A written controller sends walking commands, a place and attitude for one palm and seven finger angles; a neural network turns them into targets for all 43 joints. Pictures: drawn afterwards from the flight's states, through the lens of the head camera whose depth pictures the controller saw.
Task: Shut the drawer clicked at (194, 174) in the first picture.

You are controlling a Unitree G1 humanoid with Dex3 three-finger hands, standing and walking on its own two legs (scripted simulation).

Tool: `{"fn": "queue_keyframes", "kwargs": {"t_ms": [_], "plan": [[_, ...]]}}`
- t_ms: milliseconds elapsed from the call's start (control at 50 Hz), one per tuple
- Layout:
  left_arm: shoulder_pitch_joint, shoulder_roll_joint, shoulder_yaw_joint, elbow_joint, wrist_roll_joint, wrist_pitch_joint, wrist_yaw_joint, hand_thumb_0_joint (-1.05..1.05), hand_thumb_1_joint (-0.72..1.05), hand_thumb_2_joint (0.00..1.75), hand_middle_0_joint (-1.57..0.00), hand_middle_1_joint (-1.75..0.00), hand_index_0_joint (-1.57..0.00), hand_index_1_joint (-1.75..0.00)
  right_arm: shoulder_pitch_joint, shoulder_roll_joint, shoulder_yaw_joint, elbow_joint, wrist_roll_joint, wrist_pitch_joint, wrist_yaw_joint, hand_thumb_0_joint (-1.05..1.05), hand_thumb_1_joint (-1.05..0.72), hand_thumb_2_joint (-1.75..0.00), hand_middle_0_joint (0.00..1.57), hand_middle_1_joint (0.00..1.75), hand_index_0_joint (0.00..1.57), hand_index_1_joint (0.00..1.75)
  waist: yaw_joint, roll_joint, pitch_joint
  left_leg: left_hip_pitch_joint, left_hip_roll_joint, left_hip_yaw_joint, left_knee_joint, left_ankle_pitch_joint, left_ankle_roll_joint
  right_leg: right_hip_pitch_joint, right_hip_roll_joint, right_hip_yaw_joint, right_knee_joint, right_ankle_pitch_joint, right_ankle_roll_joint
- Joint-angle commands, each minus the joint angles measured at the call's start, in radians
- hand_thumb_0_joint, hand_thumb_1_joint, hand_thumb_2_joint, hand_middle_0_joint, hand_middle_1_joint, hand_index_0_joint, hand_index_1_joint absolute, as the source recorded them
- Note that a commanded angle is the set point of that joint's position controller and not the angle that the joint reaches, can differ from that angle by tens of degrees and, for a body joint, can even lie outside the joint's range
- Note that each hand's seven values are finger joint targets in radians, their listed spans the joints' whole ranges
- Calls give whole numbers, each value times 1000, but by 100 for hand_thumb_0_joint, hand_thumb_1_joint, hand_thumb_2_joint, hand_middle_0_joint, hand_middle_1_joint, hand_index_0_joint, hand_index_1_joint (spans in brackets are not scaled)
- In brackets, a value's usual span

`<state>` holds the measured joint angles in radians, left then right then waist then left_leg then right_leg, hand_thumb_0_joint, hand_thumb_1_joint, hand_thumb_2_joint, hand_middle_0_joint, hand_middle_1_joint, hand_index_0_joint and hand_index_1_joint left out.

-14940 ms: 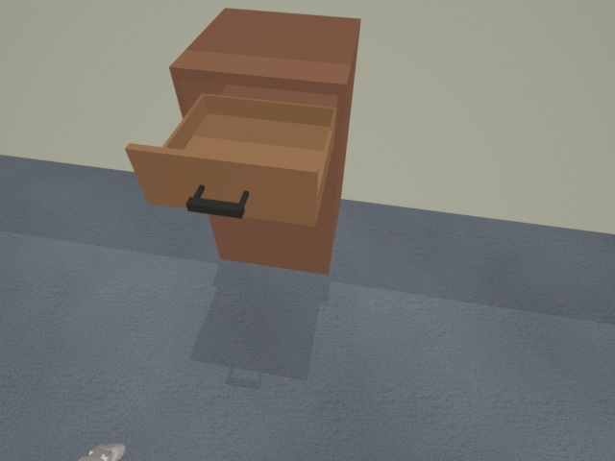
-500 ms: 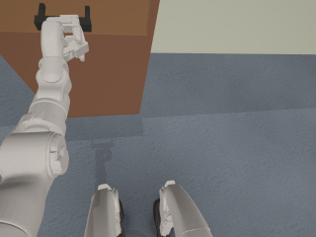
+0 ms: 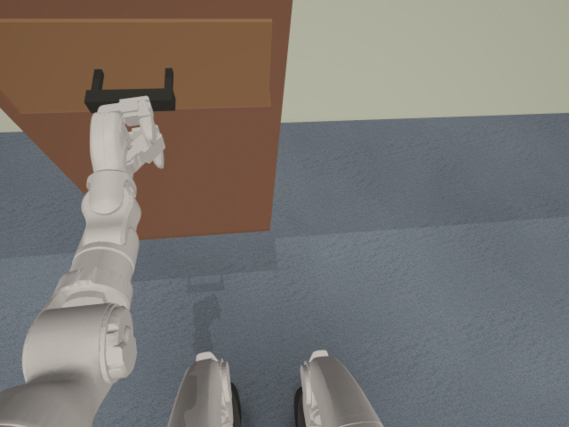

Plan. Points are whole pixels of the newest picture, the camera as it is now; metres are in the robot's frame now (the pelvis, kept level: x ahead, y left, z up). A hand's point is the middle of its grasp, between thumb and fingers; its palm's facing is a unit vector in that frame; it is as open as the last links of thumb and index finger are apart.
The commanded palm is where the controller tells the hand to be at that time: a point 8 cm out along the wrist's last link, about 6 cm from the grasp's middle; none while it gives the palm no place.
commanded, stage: draw the hand back to the body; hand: left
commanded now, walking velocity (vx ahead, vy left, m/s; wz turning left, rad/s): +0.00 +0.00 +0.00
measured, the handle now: (133, 88) +0.59 +0.18 +0.04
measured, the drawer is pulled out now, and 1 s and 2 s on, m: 0.00 0.00 0.00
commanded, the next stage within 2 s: step back with the hand held close in 1.46 s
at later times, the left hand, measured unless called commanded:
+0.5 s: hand (87, 182) +0.39 +0.18 +0.12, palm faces +0.03 -1.00 -0.04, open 3.3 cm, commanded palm +0.35 +0.23 +0.14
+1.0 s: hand out of the picture +0.27 +0.23 +0.23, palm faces +0.28 -0.92 -0.28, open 3.3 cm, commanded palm +0.22 +0.27 +0.24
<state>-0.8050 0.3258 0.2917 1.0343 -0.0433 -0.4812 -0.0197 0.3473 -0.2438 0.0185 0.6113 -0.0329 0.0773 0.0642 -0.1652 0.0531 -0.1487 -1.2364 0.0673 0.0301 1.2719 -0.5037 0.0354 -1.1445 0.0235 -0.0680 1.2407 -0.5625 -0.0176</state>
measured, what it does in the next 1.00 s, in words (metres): rises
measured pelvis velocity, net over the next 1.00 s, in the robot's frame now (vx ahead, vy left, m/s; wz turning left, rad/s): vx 0.04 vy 0.01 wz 0.05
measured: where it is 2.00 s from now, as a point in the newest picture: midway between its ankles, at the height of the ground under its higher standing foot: outside the picture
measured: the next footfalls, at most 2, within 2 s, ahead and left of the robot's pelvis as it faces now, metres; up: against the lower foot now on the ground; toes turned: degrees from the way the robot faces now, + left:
none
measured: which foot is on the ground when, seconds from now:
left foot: down 0.00-1.00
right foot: down 0.00-1.00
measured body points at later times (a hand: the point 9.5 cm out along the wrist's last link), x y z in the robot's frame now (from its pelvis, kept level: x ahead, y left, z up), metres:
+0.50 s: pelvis +0.04 +0.00 +0.06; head +0.11 +0.01 +0.51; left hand +0.38 +0.23 +0.13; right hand +0.19 -0.24 -0.04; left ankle +0.04 +0.10 -0.62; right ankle +0.01 -0.11 -0.62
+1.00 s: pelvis +0.04 +0.01 +0.12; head +0.03 -0.01 +0.57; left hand +0.25 +0.27 +0.24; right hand +0.24 -0.19 +0.04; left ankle +0.04 +0.10 -0.62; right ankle +0.01 -0.11 -0.62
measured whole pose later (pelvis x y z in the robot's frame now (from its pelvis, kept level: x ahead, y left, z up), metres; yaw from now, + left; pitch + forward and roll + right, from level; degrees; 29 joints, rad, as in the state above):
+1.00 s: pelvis +0.04 +0.01 +0.12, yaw +3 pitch -1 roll -1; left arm 0.28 0.31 0.11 -0.21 -0.08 -0.03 0.10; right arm 0.18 -0.22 0.07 0.54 0.03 0.01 -0.08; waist 0.03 0.05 -0.01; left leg -0.23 -0.01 0.05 0.52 -0.27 0.04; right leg -0.15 -0.01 -0.04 0.48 -0.32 0.01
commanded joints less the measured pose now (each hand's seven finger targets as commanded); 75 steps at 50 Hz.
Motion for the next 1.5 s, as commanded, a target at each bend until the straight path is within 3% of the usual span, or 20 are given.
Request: {"fn": "queue_keyframes", "kwargs": {"t_ms": [0, 60, 120, 160, 200, 280, 340, 440, 480, 560, 580, 600, 620, 680, 720, 880, 1040, 1260, 1340, 1480], "plan": [[-383, 163, 10, -269, -21, -90, -13, 0, 90, 90, -140, -160, -140, -160, 147, -167, -72, -49, 6, -5, -20, 0, -90, -90, 20, 30, 20, 30, -17, 24, -506, 427, -47, -61, -105, 355, 2, 235, 28, 53, -173, 406, 1], [-361, 100, -39, -284, -31, -101, -32, 0, 90, 90, -140, -160, -140, -160, 141, -164, -79, -37, 8, -6, -18, 0, -90, -90, 20, 30, 20, 30, -27, 54, -512, 503, -44, -68, -97, 420, -1, 191, 28, 41, -167, 447, -1], [-147, 174, 15, -496, -57, -83, -50, 0, 90, 90, -140, -160, -140, -160, 119, -169, -86, -96, 24, 4, -18, 0, -90, -90, 20, 30, 20, 30, 72, 111, -688, 655, -45, -59, -155, 575, -12, 357, 26, 43, -187, 580, -10], [-15, 125, -31, -654, -87, -45, -68, 0, 90, 90, -140, -160, -140, -160, 103, -158, -88, -130, 40, 2, -16, 0, -90, -90, 20, 30, 20, 30, 92, 137, -730, 764, -42, -59, -189, 707, -13, 420, 26, 35, -216, 681, -8], [133, 112, -40, -753, -117, 11, -77, 0, 90, 90, -140, -160, -140, -160, 84, -152, -86, -157, 55, 2, -17, 0, -90, -90, 20, 30, 20, 30, 103, 64, -667, 746, -47, -46, -228, 710, -5, 521, 25, 33, -263, 751, 0], [288, 63, -79, -786, -145, 95, -69, 0, 90, 90, -140, -160, -140, -160, 51, -148, -75, -172, 72, -4, -40, 0, -90, -90, 20, 30, 20, 30, 73, -100, -429, 639, -52, -25, -306, 558, 10, 595, 19, 29, -339, 747, 17], [283, 51, -96, -803, -149, 103, -67, 0, 90, 90, -140, -160, -140, -160, 15, -152, -70, -169, 76, -18, -57, 0, -90, -90, 20, 30, 20, 30, 60, -82, -292, 639, -56, -22, -348, 438, 8, 559, 20, 29, -386, 608, 13], [351, 26, -161, -952, -159, 86, -122, 0, 90, 90, -140, -160, -140, -160, -30, -144, -61, -199, 76, -54, -63, 0, -90, -90, 20, 30, 20, 30, 83, 77, -341, 832, -50, -45, -389, 557, 1, 570, 20, 16, -412, 587, -1], [414, 44, -152, -1004, -169, 97, -143, 0, 90, 90, -140, -160, -140, -160, -59, -142, -56, -210, 77, -67, -67, 0, -90, -90, 20, 30, 20, 30, 99, 94, -340, 882, -43, -60, -417, 580, -4, 586, 18, 8, -431, 573, -3], [550, 85, -92, -1029, -200, 156, -162, 0, 90, 90, -140, -160, -140, -160, -117, -141, -42, -243, 86, -85, -78, 0, -90, -90, 20, 30, 20, 30, 120, 15, -242, 833, -48, -55, -480, 492, 1, 653, 19, 1, -474, 549, -3], [607, 162, -114, -1087, -81, 212, -59, 0, 90, 90, -140, -160, -140, -160, -185, -120, -46, -264, 86, -50, -103, 0, -90, -90, 20, 30, 20, 30, 181, 6, -268, 900, -61, -41, -541, 463, -4, 702, -3, 52, -548, 506, -15], [653, 93, -151, -1098, -75, 255, -9, 0, 90, 90, -140, -160, -140, -160, -195, -105, -35, -287, 85, -37, -118, 0, -90, -90, 20, 30, 20, 30, 152, -30, -182, 897, -57, -36, -578, 412, -2, 706, -7, 44, -584, 476, -10], [667, 84, -155, -1136, -73, 278, 16, 0, 90, 90, -140, -160, -140, -160, -202, -108, -33, -295, 88, -36, -127, 0, -90, -90, 20, 30, 20, 30, 152, -45, -151, 893, -54, -42, -599, 381, -4, 712, -11, 42, -600, 449, -9], [693, 106, -150, -1203, -50, 332, 71, 0, 90, 90, -140, -160, -140, -160, -235, -106, -17, -286, 83, -30, -149, 0, -90, -90, 20, 30, 20, 30, 158, -8, -107, 950, -53, -43, -664, 350, 1, 767, -15, 42, -657, 415, -10], [705, 117, -138, -1243, -43, 354, 96, 0, 90, 90, -140, -160, -140, -160, -254, -103, -8, -281, 81, -36, -161, 0, -90, -90, 20, 30, 20, 30, 160, -34, -78, 986, -49, -50, -704, 340, 2, 800, -14, 38, -695, 397, -11], [863, 112, -123, -1433, -32, 389, 133, 0, 90, 90, -140, -160, -140, -160, -282, -95, 9, -242, 64, -104, -165, 0, -90, -90, 20, 30, 20, 30, 183, 5, -19, 1145, -43, -73, -833, 391, -3, 915, -13, 31, -813, 417, -15], [1106, 160, -1, -1560, -39, 394, 131, 0, 90, 90, -140, -160, -140, -160, -300, -95, -1, -207, 45, -140, -145, 0, -90, -90, 20, 30, 20, 30, 208, -21, 83, 1159, -43, -50, -884, 458, -5, 989, -10, 32, -891, 483, -10], [1270, 205, 117, -1793, -45, 347, 142, 0, 90, 90, -140, -160, -140, -160, -302, -86, -14, -198, 47, -205, -140, 0, -90, -90, 20, 30, 20, 30, 224, 33, 77, 1186, -44, -41, -879, 468, -5, 1021, -20, 39, -903, 501, -8], [1285, 123, 60, -1655, -42, 360, 133, 0, 90, 90, -140, -160, -140, -160, -293, -93, -26, -174, 46, -206, -140, 0, -90, -90, 20, 30, 20, 30, 207, -69, 197, 1163, -42, -34, -885, 412, 1, 949, -15, 35, -937, 444, 0], [1239, 190, 113, -1725, -37, 330, 146, 0, 90, 90, -140, -160, -140, -160, -299, -87, -25, -180, 41, -217, -155, 0, -90, -90, 20, 30, 20, 30, 231, -14, 79, 1185, -52, -27, -874, 419, 10, 1015, -37, 52, -909, 461, -2]]}}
